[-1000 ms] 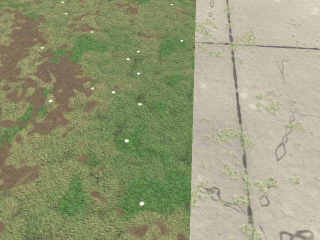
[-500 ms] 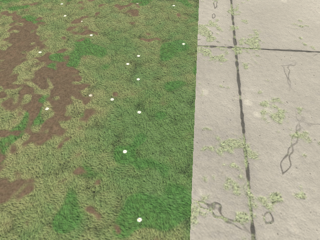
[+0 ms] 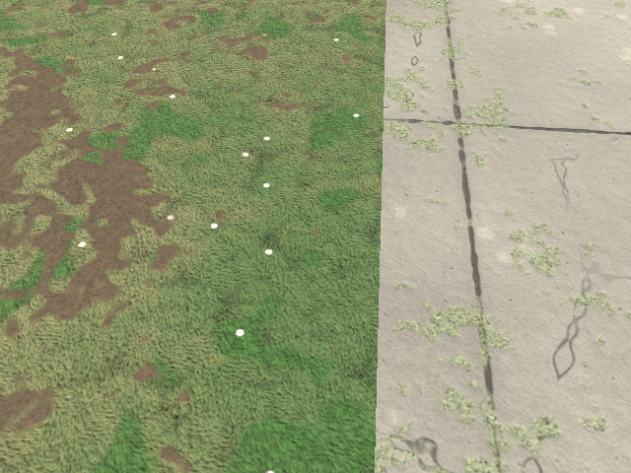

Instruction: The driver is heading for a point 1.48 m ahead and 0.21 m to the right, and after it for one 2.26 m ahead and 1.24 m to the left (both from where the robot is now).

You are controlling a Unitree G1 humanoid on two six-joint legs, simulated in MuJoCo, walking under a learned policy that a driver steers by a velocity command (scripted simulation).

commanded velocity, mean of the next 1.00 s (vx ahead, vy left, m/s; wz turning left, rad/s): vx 0.10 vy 0.00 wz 0.00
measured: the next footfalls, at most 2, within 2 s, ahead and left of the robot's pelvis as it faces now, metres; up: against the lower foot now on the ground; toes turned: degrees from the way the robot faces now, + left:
right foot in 0.52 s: +0.21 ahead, -0.10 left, +0.00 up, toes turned +0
right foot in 1.74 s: +0.28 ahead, -0.15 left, +0.00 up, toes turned -4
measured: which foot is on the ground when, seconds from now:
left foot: down 0.00-1.00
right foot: down 0.00-0.16, up 0.18-0.50, down 0.52-1.00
